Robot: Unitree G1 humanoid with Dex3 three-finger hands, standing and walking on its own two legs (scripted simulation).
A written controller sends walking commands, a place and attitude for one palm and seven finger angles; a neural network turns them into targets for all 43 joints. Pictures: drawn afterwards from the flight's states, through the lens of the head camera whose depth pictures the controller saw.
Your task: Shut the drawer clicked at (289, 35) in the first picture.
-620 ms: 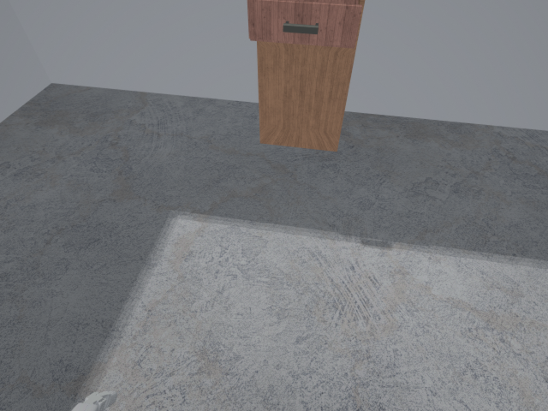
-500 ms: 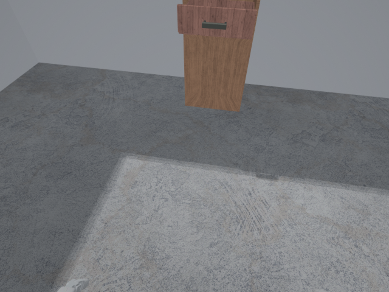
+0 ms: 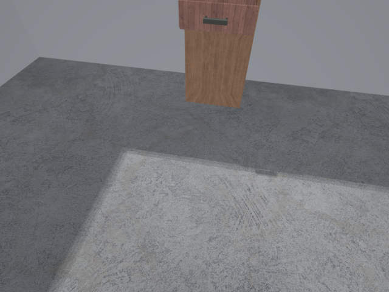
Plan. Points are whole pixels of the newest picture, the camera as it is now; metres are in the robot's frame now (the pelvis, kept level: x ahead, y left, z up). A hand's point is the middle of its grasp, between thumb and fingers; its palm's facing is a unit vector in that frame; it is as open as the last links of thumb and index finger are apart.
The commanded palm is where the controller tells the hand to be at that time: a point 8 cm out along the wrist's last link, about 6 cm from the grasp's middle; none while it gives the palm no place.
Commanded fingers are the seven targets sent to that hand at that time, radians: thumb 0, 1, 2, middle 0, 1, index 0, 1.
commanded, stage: stand and wait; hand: left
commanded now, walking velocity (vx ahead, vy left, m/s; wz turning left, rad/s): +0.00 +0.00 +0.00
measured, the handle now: (215, 19) +1.40 -0.03 +0.01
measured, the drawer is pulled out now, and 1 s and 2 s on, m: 0.26 0.26 0.26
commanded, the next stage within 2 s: look at it before walking up in 0.26 s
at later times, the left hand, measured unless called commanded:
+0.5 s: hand out of the picture +0.07 +0.24 -0.15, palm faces -0.04 -0.94 -0.33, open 7.3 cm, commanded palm none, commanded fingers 0.00 0.90 0.90 -0.20 -0.30 -0.20 -0.30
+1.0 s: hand out of the picture +0.08 +0.24 -0.16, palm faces -0.03 -0.94 -0.33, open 7.3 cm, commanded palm none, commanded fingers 0.00 0.90 0.90 -0.20 -0.30 -0.20 -0.30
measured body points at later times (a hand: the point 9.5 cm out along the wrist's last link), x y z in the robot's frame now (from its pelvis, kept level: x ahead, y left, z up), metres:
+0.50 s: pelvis +0.00 +0.00 +0.00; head +0.00 +0.00 +0.45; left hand +0.07 +0.29 -0.13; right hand +0.07 -0.30 -0.13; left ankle +0.00 +0.12 -0.74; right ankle +0.00 -0.12 -0.74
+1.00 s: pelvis +0.00 +0.00 +0.00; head +0.00 +0.00 +0.45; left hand +0.08 +0.29 -0.13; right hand +0.08 -0.30 -0.13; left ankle +0.00 +0.12 -0.74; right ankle +0.00 -0.12 -0.74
